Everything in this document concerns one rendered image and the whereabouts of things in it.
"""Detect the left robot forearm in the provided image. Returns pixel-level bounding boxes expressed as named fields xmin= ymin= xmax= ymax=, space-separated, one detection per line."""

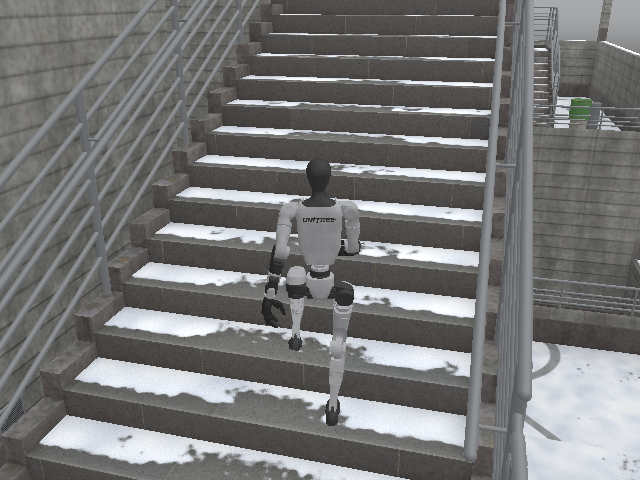
xmin=263 ymin=244 xmax=284 ymax=299

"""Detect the robot left hand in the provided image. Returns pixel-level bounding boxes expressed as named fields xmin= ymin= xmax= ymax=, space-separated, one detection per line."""
xmin=261 ymin=297 xmax=286 ymax=328

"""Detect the humanoid robot head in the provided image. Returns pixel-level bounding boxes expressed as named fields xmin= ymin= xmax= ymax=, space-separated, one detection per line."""
xmin=302 ymin=158 xmax=336 ymax=207

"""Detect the robot right upper arm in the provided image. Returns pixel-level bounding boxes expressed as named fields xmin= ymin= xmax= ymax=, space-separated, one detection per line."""
xmin=340 ymin=201 xmax=360 ymax=253

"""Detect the robot left upper arm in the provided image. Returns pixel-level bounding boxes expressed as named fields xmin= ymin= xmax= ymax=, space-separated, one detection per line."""
xmin=274 ymin=202 xmax=298 ymax=259

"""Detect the right robot shin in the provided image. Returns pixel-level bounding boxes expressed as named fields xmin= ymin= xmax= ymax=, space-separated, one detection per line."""
xmin=329 ymin=342 xmax=346 ymax=412

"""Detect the robot right hand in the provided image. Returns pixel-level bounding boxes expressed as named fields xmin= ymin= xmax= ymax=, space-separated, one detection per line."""
xmin=338 ymin=240 xmax=354 ymax=256

